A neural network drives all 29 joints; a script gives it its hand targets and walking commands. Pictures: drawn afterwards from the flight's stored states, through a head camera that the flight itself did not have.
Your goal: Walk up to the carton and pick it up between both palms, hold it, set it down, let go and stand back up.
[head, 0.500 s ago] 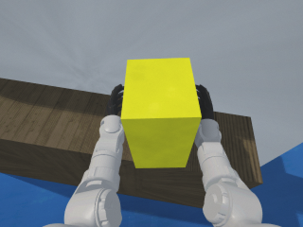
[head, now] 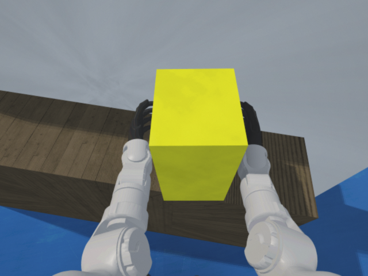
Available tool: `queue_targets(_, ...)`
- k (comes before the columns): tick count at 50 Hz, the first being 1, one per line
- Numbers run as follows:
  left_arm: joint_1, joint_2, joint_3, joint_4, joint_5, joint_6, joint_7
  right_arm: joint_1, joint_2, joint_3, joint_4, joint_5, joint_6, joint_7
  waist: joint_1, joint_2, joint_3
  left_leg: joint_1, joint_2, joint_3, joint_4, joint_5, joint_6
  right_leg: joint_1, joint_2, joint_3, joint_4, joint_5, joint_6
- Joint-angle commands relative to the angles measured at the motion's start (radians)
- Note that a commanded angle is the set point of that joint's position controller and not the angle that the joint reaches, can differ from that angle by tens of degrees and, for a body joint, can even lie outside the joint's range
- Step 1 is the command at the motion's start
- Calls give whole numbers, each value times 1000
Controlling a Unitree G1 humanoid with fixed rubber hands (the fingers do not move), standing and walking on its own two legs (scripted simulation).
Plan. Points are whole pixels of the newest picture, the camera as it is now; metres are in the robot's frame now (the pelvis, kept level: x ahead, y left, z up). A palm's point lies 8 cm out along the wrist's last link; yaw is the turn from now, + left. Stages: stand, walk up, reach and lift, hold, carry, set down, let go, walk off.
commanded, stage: set down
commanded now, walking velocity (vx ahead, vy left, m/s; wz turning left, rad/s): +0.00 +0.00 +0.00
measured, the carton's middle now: (194, 143) +0.39 +0.00 +0.01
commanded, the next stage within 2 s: none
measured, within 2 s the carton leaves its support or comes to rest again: neither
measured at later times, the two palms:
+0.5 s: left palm (141, 135) +0.39 +0.12 +0.03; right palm (251, 141) +0.40 -0.13 +0.03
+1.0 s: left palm (141, 135) +0.39 +0.12 +0.03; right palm (251, 141) +0.40 -0.13 +0.03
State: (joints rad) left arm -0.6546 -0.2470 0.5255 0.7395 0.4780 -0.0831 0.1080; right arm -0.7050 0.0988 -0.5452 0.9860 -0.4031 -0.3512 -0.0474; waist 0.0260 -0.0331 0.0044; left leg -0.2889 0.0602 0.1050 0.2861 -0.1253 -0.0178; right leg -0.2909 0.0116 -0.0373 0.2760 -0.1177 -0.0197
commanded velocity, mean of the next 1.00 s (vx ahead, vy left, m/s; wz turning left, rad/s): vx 0.00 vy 0.00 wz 0.00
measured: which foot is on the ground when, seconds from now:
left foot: down 0.00-1.00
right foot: down 0.00-1.00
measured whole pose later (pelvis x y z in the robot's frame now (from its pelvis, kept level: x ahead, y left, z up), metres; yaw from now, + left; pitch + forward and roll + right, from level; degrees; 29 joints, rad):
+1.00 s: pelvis +0.00 +0.00 +0.00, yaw -1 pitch +9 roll +0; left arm -0.64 -0.27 0.55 0.69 0.54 -0.15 0.11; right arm -0.69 0.11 -0.56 0.97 -0.42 -0.40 -0.03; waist 0.03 -0.05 0.02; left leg -0.32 0.07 0.12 0.31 -0.14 -0.02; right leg -0.33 0.01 -0.03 0.30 -0.13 -0.02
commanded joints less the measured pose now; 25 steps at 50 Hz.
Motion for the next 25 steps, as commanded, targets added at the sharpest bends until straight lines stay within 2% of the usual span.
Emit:
queue_targets(1,-412,-395,-256,-4,34,-39,-68,-433,460,247,23,-69,-13,118,18,-2,-449,121,-28,39,-6,143,43,237,2,-35,25,237,32)
queue_targets(14,-340,-400,-231,2,61,-54,-71,-405,463,266,2,-78,-40,121,43,-11,-437,87,-32,43,5,173,55,254,-1,-29,44,297,38)
queue_targets(25,-296,-406,-228,9,73,-75,-74,-351,465,258,32,-90,-50,116,37,-3,-410,70,-33,39,12,176,55,228,-2,-25,46,293,35)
